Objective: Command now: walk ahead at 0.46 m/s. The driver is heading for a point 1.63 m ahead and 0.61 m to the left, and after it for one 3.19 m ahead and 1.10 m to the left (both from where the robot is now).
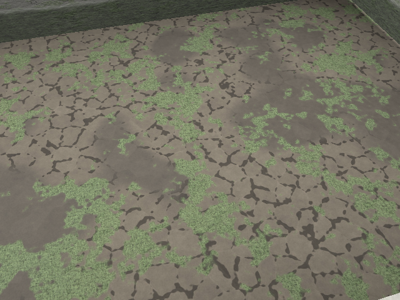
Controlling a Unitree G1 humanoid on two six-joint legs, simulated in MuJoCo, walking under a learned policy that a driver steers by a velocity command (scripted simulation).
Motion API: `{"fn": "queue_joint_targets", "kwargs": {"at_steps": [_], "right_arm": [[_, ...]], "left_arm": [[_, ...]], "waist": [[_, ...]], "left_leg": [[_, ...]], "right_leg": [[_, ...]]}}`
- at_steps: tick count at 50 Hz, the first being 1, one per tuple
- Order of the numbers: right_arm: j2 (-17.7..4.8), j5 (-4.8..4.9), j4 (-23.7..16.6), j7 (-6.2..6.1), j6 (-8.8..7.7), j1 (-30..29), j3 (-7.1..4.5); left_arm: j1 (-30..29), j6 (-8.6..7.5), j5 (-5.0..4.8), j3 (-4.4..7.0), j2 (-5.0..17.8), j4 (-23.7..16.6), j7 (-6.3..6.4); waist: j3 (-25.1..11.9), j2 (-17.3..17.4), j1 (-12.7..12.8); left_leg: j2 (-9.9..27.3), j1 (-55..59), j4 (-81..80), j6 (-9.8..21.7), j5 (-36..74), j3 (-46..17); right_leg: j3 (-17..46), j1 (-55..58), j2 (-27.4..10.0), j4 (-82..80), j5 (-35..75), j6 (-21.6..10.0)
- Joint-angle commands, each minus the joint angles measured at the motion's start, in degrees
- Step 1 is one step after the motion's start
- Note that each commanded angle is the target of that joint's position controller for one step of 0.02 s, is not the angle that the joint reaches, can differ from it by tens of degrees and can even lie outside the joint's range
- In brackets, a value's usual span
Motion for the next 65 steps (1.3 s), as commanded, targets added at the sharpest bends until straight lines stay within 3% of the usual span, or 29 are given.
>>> {"fn": "queue_joint_targets", "kwargs": {"at_steps": [1,2,4,6,11,17,19,20,21,22,25,28,33,34,35,36,38,39,42,46,48,49,50,52,55,62,63,64,65], "right_arm": [[-10.98,-0.98,2.91,-0.78,0.21,26.10,-2.93],[-12.30,0.41,2.35,-0.05,0.67,20.08,-3.04],[-6.28,0.65,-1.75,0.61,0.28,6.54,-1.41],[-3.20,-0.19,-3.38,0.80,-1.27,2.52,0.30],[-5.58,0.42,-4.07,1.45,-2.81,4.22,0.55],[-6.35,0.56,-8.42,1.78,1.12,2.15,-0.51],[-4.07,1.29,-10.23,1.17,1.82,-0.53,-0.49],[-1.05,1.99,-13.17,1.38,1.57,-0.70,0.25],[-4.46,0.31,-14.36,1.45,1.38,-2.56,-0.57],[-6.01,0.13,-14.78,1.51,1.02,-4.02,-1.65],[-4.95,0.35,-14.01,1.04,1.83,-0.66,-1.85],[-4.19,-0.31,-13.10,1.10,3.65,0.00,-1.31],[-1.34,-0.77,-13.80,1.91,3.56,-0.42,0.73],[-2.06,-1.54,-13.42,1.86,3.13,2.02,0.77],[-11.66,0.28,-13.25,1.40,3.36,3.92,-2.13],[-13.02,0.75,-13.57,0.85,3.36,5.79,-2.89],[-11.58,-0.30,-14.55,-0.47,3.35,2.35,-2.31],[-10.00,-0.24,-15.09,-1.14,3.10,-0.72,-1.81],[-7.22,-0.91,-16.65,-0.44,2.63,-7.90,-0.50],[-9.08,-0.11,-15.45,-0.18,2.61,-6.52,-1.30],[-8.67,1.55,-15.70,-0.29,2.76,-6.37,-1.52],[-6.51,2.40,-16.32,-0.22,2.56,-5.43,-1.02],[-5.62,3.02,-17.99,-0.06,2.42,-6.71,-0.81],[-10.52,0.91,-17.09,-0.15,1.95,-9.08,-2.43],[-7.63,0.52,-15.38,1.76,2.22,-6.46,-1.80],[-6.69,-0.04,-13.58,1.87,3.18,-2.52,-1.09],[-6.89,-0.66,-13.34,1.68,2.78,-1.86,-0.92],[-10.15,-1.10,-13.88,1.40,2.37,-1.44,-1.56],[-14.11,0.24,-14.48,0.97,2.26,-0.95,-2.86]], "left_arm": [[-10.03,-1.63,-2.44,1.59,7.14,-7.41,0.36],[-5.15,-1.10,-1.62,1.92,6.10,-7.86,0.55],[-9.46,-0.46,0.06,1.69,7.38,-9.95,0.99],[-8.53,0.63,0.58,1.58,6.41,-10.31,1.34],[-11.32,2.64,1.15,0.73,3.51,-12.47,0.64],[-18.59,2.25,1.55,-1.42,1.41,-17.63,0.00],[-10.26,1.35,3.23,-1.39,2.72,-16.91,0.24],[-10.46,0.73,2.30,1.18,11.14,-17.24,0.11],[-9.62,0.53,1.75,2.20,13.24,-17.75,-0.01],[-10.28,-0.11,1.65,1.95,11.65,-18.10,0.00],[-21.75,-1.96,1.50,0.77,7.35,-20.93,0.24],[-21.25,-3.11,1.71,0.17,5.16,-20.22,-1.16],[-19.25,-0.49,1.09,1.74,6.91,-19.94,-0.43],[-18.59,0.34,1.04,1.35,4.92,-20.43,-0.16],[-23.77,1.05,0.98,0.51,3.86,-25.78,-0.01],[-27.58,1.30,1.85,1.36,8.09,-27.00,0.24],[-24.28,0.56,1.46,2.03,9.57,-25.53,-0.70],[-24.85,0.36,1.18,1.48,7.96,-26.60,-0.96],[-22.93,2.05,3.51,0.14,4.86,-25.53,-1.27],[-23.41,1.94,2.12,-1.06,3.32,-26.13,-1.62],[-19.12,1.68,2.15,-1.59,1.15,-24.36,-1.68],[-16.42,1.47,2.82,-1.23,2.70,-24.42,-1.33],[-16.07,1.33,2.60,0.37,7.92,-24.22,-1.65],[-15.44,1.07,1.99,0.39,7.75,-24.29,-1.77],[-21.76,0.47,1.45,-0.54,5.69,-24.70,-1.10],[-20.73,2.30,1.20,0.74,6.97,-23.86,-2.06],[-19.85,2.82,1.07,1.41,7.74,-23.46,-2.17],[-21.29,3.32,0.54,0.88,5.41,-25.18,-2.57],[-24.63,4.10,0.78,0.50,5.32,-27.84,-2.61]], "waist": [[-12.28,9.64,-14.69],[-12.64,11.55,-7.99],[-1.98,7.43,-4.32],[-0.79,6.72,-0.49],[-3.07,4.93,0.92],[-3.23,5.86,-0.78],[-3.88,0.36,2.81],[-4.73,-16.73,3.27],[-2.14,-16.37,4.46],[-1.11,-9.68,3.57],[-4.90,-7.47,-4.28],[-7.65,-8.74,-4.26],[-9.59,-3.90,-3.70],[-9.21,2.74,-3.94],[-5.58,19.81,-6.29],[-1.72,15.07,-8.34],[-4.37,10.10,-5.20],[-4.64,8.47,-2.95],[-7.60,8.81,-0.25],[-7.86,6.54,-1.66],[-8.90,2.31,-0.10],[-10.56,-3.67,0.37],[-9.05,-15.66,1.54],[-2.15,-8.28,1.90],[-3.02,-7.47,-1.89],[-5.53,-4.52,-3.26],[-5.69,-0.86,-3.77],[-4.51,9.88,-3.45],[-1.62,21.35,-5.78]], "left_leg": [[15.95,33.94,-14.47,7.80,21.83,-19.43],[22.21,26.42,-16.06,13.58,24.88,-33.98],[20.71,12.22,-17.77,14.09,13.78,-26.75],[16.84,3.51,-20.06,10.53,15.40,-20.00],[13.62,-0.95,-21.51,8.37,12.52,-12.98],[9.20,-3.80,-17.86,5.07,-8.97,-17.97],[4.16,-11.35,-6.52,1.56,-13.38,-17.30],[-3.52,-14.40,5.74,-1.36,-11.37,-5.13],[-2.39,-17.26,15.91,-2.45,-13.77,-5.69],[-2.04,-18.11,22.07,-2.89,-11.58,-8.69],[0.08,-6.52,21.65,-4.60,-2.57,-8.48],[0.21,2.33,11.65,-4.74,-4.50,-3.61],[-0.25,14.38,-9.27,-1.04,-1.65,-0.15],[3.66,19.94,-11.07,0.33,-1.00,-8.13],[12.13,19.60,-14.90,5.58,4.95,-26.45],[16.01,19.20,-16.60,9.66,14.51,-33.10],[16.16,17.91,-15.30,11.31,24.41,-31.10],[13.08,13.74,-14.73,9.08,26.73,-26.45],[6.95,7.74,-14.19,5.16,27.98,-21.80],[6.48,5.38,-14.72,5.23,11.93,-25.60],[5.57,-0.65,-13.64,2.75,-3.11,-27.41],[3.38,-8.66,-8.31,0.49,-12.99,-24.75],[-2.59,-12.89,-1.06,-1.70,-15.78,-14.95],[-1.60,-14.01,5.93,-4.16,-13.54,-11.19],[0.35,-3.40,7.72,-5.64,-7.51,-7.29],[-0.20,8.69,-4.93,-4.68,-1.86,-1.54],[1.01,12.24,-9.78,-3.20,2.31,-4.98],[7.95,13.46,-17.56,0.04,-0.75,-19.30],[15.25,11.47,-22.75,5.21,4.33,-34.16]], "right_leg": [[-1.13,-21.64,-0.73,36.11,21.94,2.32],[7.67,-27.53,5.60,44.41,1.74,2.41],[9.42,-32.59,1.15,46.74,6.03,3.71],[8.67,-28.81,-1.24,39.39,6.72,5.39],[3.59,-21.59,-3.76,22.85,11.57,7.41],[-4.37,-9.02,-4.65,-1.28,12.77,7.01],[3.16,-0.30,-10.98,-4.65,14.34,3.80],[14.33,-3.88,-18.94,-14.91,2.86,-0.03],[24.49,-7.34,-25.41,-20.60,-1.08,-4.15],[24.89,-9.07,-25.96,-21.04,-1.52,-5.99],[8.81,-14.34,-21.07,-18.84,23.41,-3.66],[-0.55,-12.59,-16.88,-13.35,36.99,-1.93],[-2.10,-11.77,-16.32,-6.29,17.50,1.53],[-5.22,-18.04,-12.76,2.54,12.41,4.05],[-7.92,-32.49,-4.25,7.76,0.37,7.57],[-2.47,-39.53,-3.96,13.33,-3.16,8.72],[0.73,-39.41,-4.52,21.38,1.50,10.55],[1.19,-34.62,-4.60,19.01,6.44,11.01],[-1.02,-23.07,-2.65,14.64,9.57,10.81],[-0.55,-13.24,-3.04,2.50,10.48,7.65],[-1.14,0.24,-4.30,-6.09,13.40,5.68],[5.38,9.95,-10.98,-6.17,10.45,3.48],[16.50,7.11,-17.77,-13.38,3.93,0.09],[23.19,-0.64,-22.83,-18.88,8.63,-4.15],[13.06,-8.91,-17.96,-19.13,15.84,-3.49],[-0.28,-12.51,-14.74,-10.79,14.36,-1.19],[-1.01,-14.61,-13.57,-7.57,8.30,0.87],[-6.01,-21.71,-8.31,1.51,1.02,4.86],[-7.88,-30.49,-2.24,8.99,-6.75,7.19]]}}
Keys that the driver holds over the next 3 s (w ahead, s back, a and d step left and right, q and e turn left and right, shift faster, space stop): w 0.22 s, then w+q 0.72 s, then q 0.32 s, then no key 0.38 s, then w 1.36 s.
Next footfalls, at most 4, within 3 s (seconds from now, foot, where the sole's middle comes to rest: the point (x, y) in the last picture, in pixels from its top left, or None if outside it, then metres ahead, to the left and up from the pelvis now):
0.02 left None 0.11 0.08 -0.76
0.36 right None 0.13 -0.16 -0.76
0.68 left None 0.07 0.04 -0.76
0.96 right None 0.16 -0.11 -0.76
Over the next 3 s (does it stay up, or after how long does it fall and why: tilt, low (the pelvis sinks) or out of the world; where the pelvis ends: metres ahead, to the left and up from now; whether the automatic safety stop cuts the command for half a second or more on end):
stays up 0.06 -0.01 0.00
